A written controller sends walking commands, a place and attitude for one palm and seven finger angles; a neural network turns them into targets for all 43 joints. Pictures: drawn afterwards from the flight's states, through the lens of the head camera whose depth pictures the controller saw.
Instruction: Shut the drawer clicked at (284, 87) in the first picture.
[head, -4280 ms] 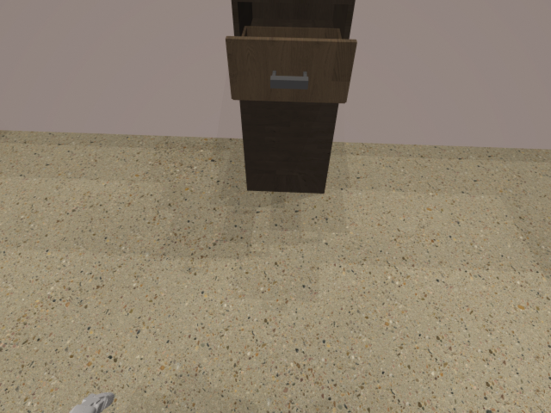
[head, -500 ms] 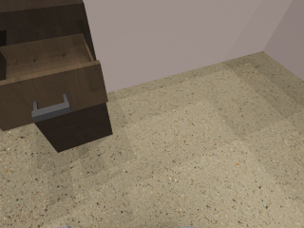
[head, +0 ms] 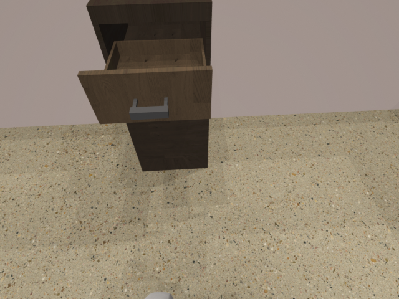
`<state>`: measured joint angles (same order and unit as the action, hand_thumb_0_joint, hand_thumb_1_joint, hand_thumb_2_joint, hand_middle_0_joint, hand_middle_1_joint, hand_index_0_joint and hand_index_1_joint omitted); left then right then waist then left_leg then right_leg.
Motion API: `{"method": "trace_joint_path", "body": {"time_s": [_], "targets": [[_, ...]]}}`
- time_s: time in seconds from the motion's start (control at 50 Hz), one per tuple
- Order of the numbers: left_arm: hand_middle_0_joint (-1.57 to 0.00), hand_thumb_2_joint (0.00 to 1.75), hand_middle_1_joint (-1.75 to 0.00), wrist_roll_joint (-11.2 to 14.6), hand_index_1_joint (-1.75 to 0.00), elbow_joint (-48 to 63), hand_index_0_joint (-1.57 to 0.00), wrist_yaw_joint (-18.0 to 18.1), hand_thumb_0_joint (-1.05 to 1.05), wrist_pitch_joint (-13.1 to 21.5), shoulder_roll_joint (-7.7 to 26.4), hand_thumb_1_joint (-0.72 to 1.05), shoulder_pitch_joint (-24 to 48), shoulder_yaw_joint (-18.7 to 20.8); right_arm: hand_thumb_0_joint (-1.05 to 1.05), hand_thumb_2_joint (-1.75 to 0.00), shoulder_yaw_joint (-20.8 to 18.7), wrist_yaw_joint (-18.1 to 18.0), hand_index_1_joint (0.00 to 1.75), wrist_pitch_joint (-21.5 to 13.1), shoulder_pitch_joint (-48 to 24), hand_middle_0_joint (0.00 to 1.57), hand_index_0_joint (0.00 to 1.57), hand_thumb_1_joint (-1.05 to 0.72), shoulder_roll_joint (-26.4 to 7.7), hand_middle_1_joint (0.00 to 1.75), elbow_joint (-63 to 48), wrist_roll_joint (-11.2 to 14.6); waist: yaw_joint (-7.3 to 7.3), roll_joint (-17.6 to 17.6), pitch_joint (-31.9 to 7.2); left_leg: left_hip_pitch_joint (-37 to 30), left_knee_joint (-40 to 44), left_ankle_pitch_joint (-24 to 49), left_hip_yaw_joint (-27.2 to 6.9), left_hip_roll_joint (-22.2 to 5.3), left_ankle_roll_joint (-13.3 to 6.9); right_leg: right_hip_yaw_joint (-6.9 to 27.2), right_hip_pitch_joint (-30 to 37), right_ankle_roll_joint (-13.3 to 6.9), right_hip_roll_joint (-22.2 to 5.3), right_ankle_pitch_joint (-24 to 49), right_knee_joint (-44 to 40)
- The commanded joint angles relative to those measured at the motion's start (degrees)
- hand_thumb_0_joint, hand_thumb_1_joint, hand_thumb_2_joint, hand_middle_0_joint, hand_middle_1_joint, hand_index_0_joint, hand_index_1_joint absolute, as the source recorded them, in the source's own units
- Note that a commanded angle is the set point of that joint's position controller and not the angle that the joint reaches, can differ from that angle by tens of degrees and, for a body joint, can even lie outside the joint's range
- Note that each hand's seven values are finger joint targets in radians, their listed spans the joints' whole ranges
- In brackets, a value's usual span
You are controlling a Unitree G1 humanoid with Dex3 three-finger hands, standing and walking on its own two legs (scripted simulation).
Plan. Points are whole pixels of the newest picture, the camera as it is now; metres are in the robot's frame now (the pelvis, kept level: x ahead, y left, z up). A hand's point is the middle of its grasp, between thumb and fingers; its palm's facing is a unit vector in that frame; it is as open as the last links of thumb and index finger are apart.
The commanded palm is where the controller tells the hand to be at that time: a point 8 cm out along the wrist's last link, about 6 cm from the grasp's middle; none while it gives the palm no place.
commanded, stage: turn to face it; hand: left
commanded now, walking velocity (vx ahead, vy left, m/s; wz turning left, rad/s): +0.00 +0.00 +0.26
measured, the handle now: (150, 107) +0.59 +0.20 +0.02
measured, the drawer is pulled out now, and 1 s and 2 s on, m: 0.30 0.30 0.30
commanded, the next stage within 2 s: take the last steps up to it in 0.04 s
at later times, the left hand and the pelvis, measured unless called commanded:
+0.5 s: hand out of the picture +0.02 +0.25 -0.17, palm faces +0.09 -0.98 -0.17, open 7.4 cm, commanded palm none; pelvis +0.00 +0.05 +0.01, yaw +4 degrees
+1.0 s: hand (154, 291) +0.16 +0.12 -0.15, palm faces +0.15 -0.96 -0.25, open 7.1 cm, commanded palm none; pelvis +0.12 -0.07 +0.01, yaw +5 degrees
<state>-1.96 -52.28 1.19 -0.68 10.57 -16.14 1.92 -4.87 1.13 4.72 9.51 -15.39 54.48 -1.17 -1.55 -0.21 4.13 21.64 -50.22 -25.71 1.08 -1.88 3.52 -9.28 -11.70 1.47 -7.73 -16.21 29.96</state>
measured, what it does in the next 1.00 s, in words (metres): walks ahead: left foot, then right foot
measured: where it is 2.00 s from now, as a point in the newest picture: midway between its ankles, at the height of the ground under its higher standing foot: (222, 288)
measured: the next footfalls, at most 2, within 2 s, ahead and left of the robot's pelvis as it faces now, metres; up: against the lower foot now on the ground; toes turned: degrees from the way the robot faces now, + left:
left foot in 0.08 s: +0.02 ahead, +0.13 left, +0.00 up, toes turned +5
right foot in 0.80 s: +0.17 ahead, -0.14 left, +0.00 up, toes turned -3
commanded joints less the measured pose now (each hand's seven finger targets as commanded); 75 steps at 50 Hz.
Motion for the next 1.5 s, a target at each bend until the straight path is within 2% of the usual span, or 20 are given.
{"method": "trace_joint_path", "body": {"time_s": [0.0, 0.04, 0.06, 0.08, 0.2, 0.52, 0.68, 0.74, 0.76, 0.78, 0.8, 0.84, 0.92, 1.12, 1.28, 1.36, 1.38, 1.42, 1.44, 1.48], "targets": [[-0.20, 0.90, -0.30, 0.1, -0.30, 1.3, -0.20, 0.6, 0.00, 0.6, 14.2, 0.90, -2.4, 4.0, 0.00, -0.90, 0.6, -0.4, 0.30, -2.8, -1.4, 0.20, 0.20, -0.90, -1.3, 0.30, -5.3, 0.9, -0.31, 15.7, -5.5, -4.7, 14.4, 3.0, 4.2, 3.0, -1.0, 8.6, 5.1, -7.3, -10.8, 29.9, -4.2], [-0.20, 0.90, -0.30, 1.0, -0.30, 1.5, -0.20, 0.5, 0.00, 0.0, 12.1, 0.90, -1.4, 3.7, 0.00, -0.90, 0.1, -0.6, 0.30, -3.9, 4.4, 0.20, 0.20, -0.90, -4.9, 0.30, -3.4, 0.6, 2.97, 6.4, -9.2, -18.9, 28.9, 17.9, 0.4, -1.2, -2.5, 3.6, -2.0, -2.1, -7.5, 19.5, 6.5], [-0.20, 0.90, -0.30, 1.5, -0.30, 3.1, -0.20, 0.1, 0.00, -0.3, 8.0, 0.90, -2.2, 2.9, 0.00, -0.90, -1.3, -0.9, 0.30, -4.5, 6.1, 0.20, 0.20, -0.90, -11.0, 0.30, -3.6, 0.1, 3.80, -12.1, -10.8, -27.2, 30.7, 37.0, -18.2, -16.5, -8.0, 0.4, -17.1, 2.4, -0.2, -7.1, 18.2], [-0.20, 0.90, -0.30, 1.1, -0.30, 3.8, -0.20, 0.5, 0.00, -0.7, 6.9, 0.90, 0.6, 2.1, 0.00, -0.90, -1.8, -1.4, 0.30, -3.9, 8.1, 0.20, 0.20, -0.90, -13.7, 0.30, -3.0, 0.4, 5.12, -14.8, -10.6, -23.3, 29.9, 52.4, -21.6, -21.7, -13.6, 5.7, -19.1, 2.6, 1.6, -20.6, 25.5], [-0.20, 0.90, -0.30, 0.4, -0.30, -2.7, -0.20, -0.8, 0.00, -0.6, 7.1, 0.90, -1.6, 2.3, 0.00, -0.90, 1.3, -2.9, 0.30, -5.6, 3.7, 0.20, 0.20, -0.90, -4.5, 0.30, -2.2, 0.3, 2.06, -7.0, -4.2, -17.8, 35.3, 27.6, -12.0, -11.5, -11.5, 9.3, -19.5, 1.8, 2.7, -3.7, 35.4], [-0.20, 0.90, -0.30, 0.5, -0.30, -2.7, -0.20, -2.5, 0.00, 0.1, 4.6, 0.90, 7.6, 1.9, 0.00, -0.90, 0.7, -3.5, 0.30, -8.1, 16.8, 0.20, 0.20, -0.90, -2.5, 0.30, 5.2, -0.4, 4.22, -5.4, 3.4, -18.9, 44.5, 6.2, -15.8, -15.2, -14.4, 9.9, -26.0, 0.9, 0.7, 2.1, 22.1], [-0.20, 0.90, -0.30, 0.8, -0.30, -1.8, -0.20, -2.9, 0.00, 1.4, 2.0, 0.90, 12.0, 1.9, 0.00, -0.90, 0.5, -3.0, 0.30, -7.8, 18.9, 0.20, 0.20, -0.90, -2.6, 0.30, 7.9, -1.1, 4.98, -8.2, 3.2, -13.0, 40.3, 9.9, -11.5, -14.0, -13.1, 5.1, -13.7, -0.2, 3.4, -0.3, 7.7], [-0.20, 0.90, -0.30, 0.8, -0.30, -5.5, -0.20, -2.6, 0.00, 2.5, 3.4, 0.90, 2.4, 2.7, 0.00, -0.90, 0.7, -2.9, 0.30, -7.5, 17.6, 0.20, 0.20, -0.90, -1.7, 0.30, 8.5, -0.8, 0.55, -3.3, -1.9, -7.5, 28.4, 11.6, -6.4, -9.9, -9.4, 3.1, 4.7, -1.0, 6.2, 4.2, -4.0], [-0.20, 0.90, -0.30, 0.5, -0.30, -8.0, -0.20, -2.2, 0.00, 3.3, 6.7, 0.90, -4.8, 3.4, 0.00, -0.90, 0.9, -2.4, 0.30, -7.7, 18.3, 0.20, 0.20, -0.90, -0.1, 0.30, 8.6, -0.2, -2.43, 2.7, -6.3, -0.2, 16.1, 9.8, -1.7, -6.3, -6.9, 9.4, 17.5, -2.8, 0.9, 0.7, -7.6], [-0.20, 0.90, -0.30, 0.4, -0.30, -9.8, -0.20, -1.4, 0.00, 3.9, 13.3, 0.90, -12.2, 4.7, 0.00, -0.90, 2.1, -2.1, 0.30, -7.9, 18.7, 0.20, 0.20, -0.90, 4.1, 0.30, 6.9, 0.3, -4.30, 19.5, -10.9, 13.9, -1.9, -6.1, 4.7, 0.8, -4.2, 29.6, 28.3, -7.9, -14.2, -4.7, -13.3], [-0.20, 0.90, -0.30, 1.5, -0.30, -9.5, -0.20, -0.7, 0.00, 3.5, 14.8, 0.90, -14.5, 4.4, 0.00, -0.90, 1.8, -2.1, 0.30, -7.2, 14.5, 0.20, 0.20, -0.90, 1.3, 0.30, 4.8, 0.1, -5.22, 15.4, -9.2, 15.7, -11.9, -9.3, -0.3, -0.3, -5.1, 36.1, 20.8, -10.0, -18.7, -5.9, -18.9], [-0.20, 0.90, -0.30, 1.5, -0.30, -8.5, -0.20, -0.6, 0.00, 3.7, 9.7, 0.90, -6.6, 3.5, 0.00, -0.90, 0.8, -1.7, 0.30, -7.0, 12.4, 0.20, 0.20, -0.90, 2.3, 0.30, 5.5, 0.0, -2.21, 11.4, -2.4, 15.4, -18.6, 0.5, -1.9, -4.1, -5.7, 30.6, 8.4, -9.3, -14.0, -13.6, -21.4], [-0.20, 0.90, -0.30, 1.3, -0.30, -7.9, -0.20, -0.2, 0.00, 4.8, 1.5, 0.90, -2.4, 0.9, 0.00, -0.90, 0.6, -1.2, 0.30, -5.5, 15.3, 0.20, 0.20, -0.90, 5.2, 0.30, 7.9, -0.6, 3.13, 4.3, 2.6, 9.9, -17.2, 12.2, -0.3, -5.4, -3.8, 13.7, -2.0, -7.2, -7.0, 1.9, -22.8], [-0.20, 0.90, -0.30, 0.8, -0.30, -11.1, -0.20, 0.4, 0.00, 6.4, 1.6, 0.90, -13.3, 0.2, 0.00, -0.90, 0.8, -0.4, 0.30, -5.2, 0.3, 0.20, 0.20, -0.90, 3.6, 0.30, 2.7, -0.3, 0.63, 4.4, 4.3, 18.4, -5.6, 15.2, 0.4, -5.7, -2.2, 12.8, 9.2, -9.5, -8.1, 22.6, -20.7], [-0.20, 0.90, -0.30, 0.6, -0.30, -15.1, -0.20, 0.9, 0.00, 5.5, 1.6, 0.90, -19.8, -0.3, 0.00, -0.90, 2.3, -0.3, 0.30, -6.2, -9.3, 0.20, 0.20, -0.90, 5.7, 0.30, 0.6, 0.2, -2.17, 5.2, 3.1, 10.2, 8.4, 11.6, 4.6, -1.6, -4.1, 10.5, 14.0, -9.8, -7.5, 41.9, -15.0], [-0.20, 0.90, -0.30, 0.9, -0.30, -15.1, -0.20, 1.0, 0.00, 5.2, 2.9, 0.90, -17.7, 0.1, 0.00, -0.90, 2.3, -1.7, 0.30, -7.6, 1.5, 0.20, 0.20, -0.90, 4.7, 0.30, 3.9, 0.0, 2.65, 6.7, -4.8, -8.8, 22.0, 17.3, 8.1, 3.8, -6.5, 6.0, 13.6, -7.0, -4.1, 56.0, 1.3], [-0.20, 0.90, -0.30, 1.3, -0.30, -14.7, -0.20, 0.9, 0.00, 5.2, 2.3, 0.90, -17.2, 0.0, 0.00, -0.90, 1.7, -2.3, 0.30, -8.0, 8.3, 0.20, 0.20, -0.90, 2.2, 0.30, 5.7, -0.2, 5.47, 5.5, -9.5, -22.0, 23.7, 27.2, 4.0, -0.5, -8.3, 5.2, 6.2, -4.9, -2.2, 47.0, 11.0], [-0.20, 0.90, -0.30, 2.0, -0.30, -12.5, -0.20, 1.1, 0.00, 5.4, -1.6, 0.90, -17.2, -1.0, 0.00, -0.90, 0.3, -3.1, 0.30, -8.0, 18.4, 0.20, 0.20, -0.90, -5.5, 0.30, 7.7, 0.4, 6.82, -7.5, -17.3, -39.7, 23.9, 66.8, -21.1, -24.9, -21.4, 4.2, -17.4, -1.7, 6.7, -17.9, 39.1], [-0.20, 0.90, -0.30, 1.3, -0.30, -12.2, -0.20, 1.5, 0.00, 4.6, 0.3, 0.90, -15.0, 0.1, 0.00, -0.90, 0.6, -3.0, 0.30, -7.7, 15.9, 0.20, 0.20, -0.90, -4.5, 0.30, 7.4, 0.7, 5.55, -0.8, -12.7, -33.3, 25.6, 62.9, -15.9, -24.6, -22.2, 8.0, -18.8, -2.6, 4.4, -18.1, 42.8], [-0.20, 0.90, -0.30, 1.1, -0.30, -12.2, -0.20, 1.3, 0.00, 3.6, -2.2, 0.90, -11.6, 0.3, 0.00, -0.90, 2.1, -3.5, 0.30, -8.2, 8.4, 0.20, 0.20, -0.90, 1.0, 0.30, 6.2, 0.6, 2.52, 0.5, -3.2, -17.1, 31.6, 52.0, -11.2, -19.7, -17.8, 9.6, -17.5, -1.1, 1.9, -11.4, 40.2]]}}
